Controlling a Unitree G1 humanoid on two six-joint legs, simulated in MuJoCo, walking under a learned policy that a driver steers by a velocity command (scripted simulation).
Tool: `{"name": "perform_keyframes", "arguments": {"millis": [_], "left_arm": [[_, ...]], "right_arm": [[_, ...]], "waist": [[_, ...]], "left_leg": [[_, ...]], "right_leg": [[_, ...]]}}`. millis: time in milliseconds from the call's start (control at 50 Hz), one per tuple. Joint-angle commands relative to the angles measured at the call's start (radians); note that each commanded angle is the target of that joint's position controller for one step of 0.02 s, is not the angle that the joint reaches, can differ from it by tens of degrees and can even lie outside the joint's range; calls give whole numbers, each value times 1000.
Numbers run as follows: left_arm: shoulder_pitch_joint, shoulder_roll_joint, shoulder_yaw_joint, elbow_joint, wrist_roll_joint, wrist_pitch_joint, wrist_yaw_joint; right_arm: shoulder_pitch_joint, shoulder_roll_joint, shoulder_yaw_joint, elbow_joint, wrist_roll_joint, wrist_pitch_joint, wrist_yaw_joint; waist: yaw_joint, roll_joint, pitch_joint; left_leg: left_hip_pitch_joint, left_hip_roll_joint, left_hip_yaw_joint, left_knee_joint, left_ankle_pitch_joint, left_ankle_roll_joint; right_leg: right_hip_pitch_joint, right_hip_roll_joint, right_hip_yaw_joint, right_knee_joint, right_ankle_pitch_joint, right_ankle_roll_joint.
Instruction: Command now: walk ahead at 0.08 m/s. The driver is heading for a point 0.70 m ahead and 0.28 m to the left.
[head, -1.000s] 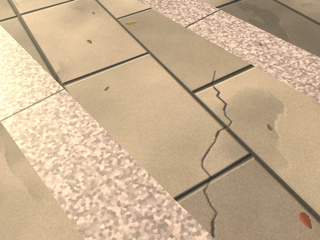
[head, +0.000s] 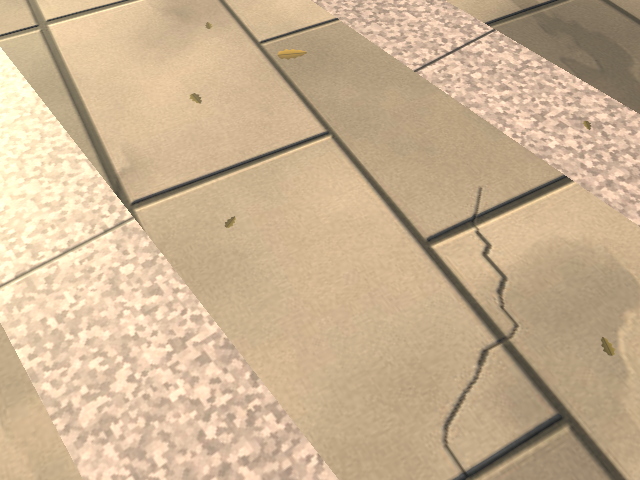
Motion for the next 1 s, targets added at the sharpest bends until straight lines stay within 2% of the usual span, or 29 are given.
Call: {"name": "perform_keyframes", "arguments": {"millis": [20,80,100,120,140,160,220,300,340,380,400,420,440,460,480,540,660,740,780,800,820,840,860,880,900,920,940,960,1000], "left_arm": [[-89,142,26,-51,-9,-1,15],[-81,90,2,-27,-19,15,21],[-40,67,-9,-10,-14,17,21],[38,75,-2,0,-12,21,24],[30,81,-3,12,-9,29,32],[18,95,1,16,-11,36,38],[38,114,11,39,-29,41,49],[-29,79,12,19,-45,-11,22],[7,75,14,39,-56,-29,10],[126,96,29,107,-51,-26,10],[214,147,46,133,-47,-23,16],[303,239,70,153,-53,-19,20],[334,222,65,151,-37,-25,22],[318,158,47,145,-29,-37,26],[289,141,42,134,-29,-45,28],[237,92,22,120,-23,-41,25],[204,171,28,103,-21,-35,50],[234,199,38,112,-40,-22,50],[219,220,48,96,-38,-6,57],[208,227,53,83,-34,6,62],[194,224,52,68,-33,12,65],[207,194,41,42,-16,3,62],[290,51,-1,-7,-17,-31,38],[175,160,24,-29,-47,-79,17],[90,197,35,-70,-81,-97,12],[82,175,32,-75,-70,-101,20],[89,175,41,-61,-48,-89,32],[128,172,45,-63,-40,-73,33],[138,156,48,-77,-21,-47,35]], "right_arm": [[139,-72,-19,-2,-2,20,-5],[100,-72,-23,-13,-22,18,-4],[83,-96,-24,-30,-25,14,-7],[26,-179,-40,-38,-15,11,-11],[10,-131,-33,-27,-14,3,-4],[0,-85,-21,-23,-19,-6,3],[40,-119,-35,-6,4,-25,8],[129,-166,-55,20,24,-49,5],[65,-158,-56,0,30,-54,8],[-16,-139,-53,-23,33,-52,16],[-58,-81,-38,-44,31,-57,22],[-77,-22,-23,-80,27,-72,23],[-92,-71,-34,-85,40,-87,21],[-55,-91,-43,-67,58,-97,26],[-26,-81,-43,-53,64,-102,34],[-55,-56,-46,-58,47,-96,53],[-233,23,-8,-158,32,-76,85],[-264,-19,-19,-209,33,-67,104],[-194,-60,-40,-208,31,-60,113],[-88,-95,-61,-184,33,-56,114],[66,-144,-92,-144,35,-49,105],[203,-218,-121,-117,36,-31,78],[139,-280,-120,-153,34,-38,72],[152,-190,-95,-154,22,-46,73],[108,-151,-83,-153,13,-60,71],[39,-131,-77,-161,14,-73,77],[-16,-103,-67,-172,13,-81,78],[-46,-112,-66,-186,2,-83,76],[-43,-114,-66,-185,11,-87,71]], "waist": [[-52,-123,-158],[-66,-100,-86],[-54,-53,-55],[29,80,-20],[22,122,-23],[16,113,-12],[-7,111,-32],[-44,156,0],[-6,128,-12],[59,77,-50],[92,-46,-57],[109,-271,-63],[138,-268,-34],[111,-177,-19],[81,-156,-29],[50,-130,-20],[71,-107,44],[43,-106,42],[-17,-138,-27],[-78,-145,-90],[-159,-121,-167],[-202,14,-250],[-77,246,-373],[-146,124,-394],[-124,85,-240],[-63,-44,-143],[-29,-75,-109],[10,-27,-101],[28,-21,-87]], "left_leg": [[286,-6,23,-117,141,9],[370,-17,29,-290,187,43],[365,39,-36,-387,231,64],[251,70,-81,-417,117,105],[132,47,-74,-460,-58,112],[99,25,-59,-479,-104,92],[165,27,-88,-484,-255,115],[288,224,-366,-584,-272,260],[265,201,-304,-567,-162,240],[119,103,-156,-487,-31,178],[0,20,-49,-315,22,127],[-192,-103,93,-55,-12,65],[-348,-104,18,164,-191,59],[-415,-78,-80,290,-160,81],[-453,-56,-105,323,-80,103],[-421,-12,-75,252,104,117],[-179,-22,99,-104,363,73],[-136,-49,133,-194,330,132],[-29,-101,172,-179,261,175],[99,-135,186,-178,235,200],[326,-160,166,-217,257,236],[600,-23,-69,-257,172,290],[870,252,-707,-443,-29,508],[844,253,-778,-559,-132,480],[715,217,-617,-568,-74,419],[538,168,-490,-581,68,384],[424,115,-383,-588,177,343],[337,99,-349,-602,244,349],[236,73,-294,-622,314,354]], "right_leg": [[-105,-259,178,-172,-67,-161],[-172,-200,183,-139,-389,-68],[-171,-161,167,-93,-427,-18],[-130,-86,99,-52,-377,23],[5,-73,63,-14,-282,45],[49,-75,64,8,-224,49],[-29,-36,13,126,-391,22],[-197,-68,31,291,-330,-20],[-103,-78,29,176,-314,-47],[182,-66,33,58,-157,-46],[295,-172,188,-29,-246,-76],[444,-334,466,-148,-335,-158],[496,-450,620,-181,-264,-234],[527,-442,560,-151,-172,-221],[549,-415,472,-144,-111,-182],[490,-346,227,-160,176,-85],[234,-280,-15,-264,209,-74],[348,-332,-74,-185,465,-56],[399,-345,-111,-31,787,-36],[384,-340,-124,118,884,-26],[280,-311,-133,326,833,-3],[39,-251,-139,649,457,33],[-354,-15,-19,1044,-433,80],[-459,-56,184,1106,-429,47],[-502,-103,170,1057,-345,19],[-454,-149,166,947,-273,18],[-381,-184,162,854,-232,23],[-316,-199,171,821,-214,37],[-273,-205,153,737,-195,75]]}}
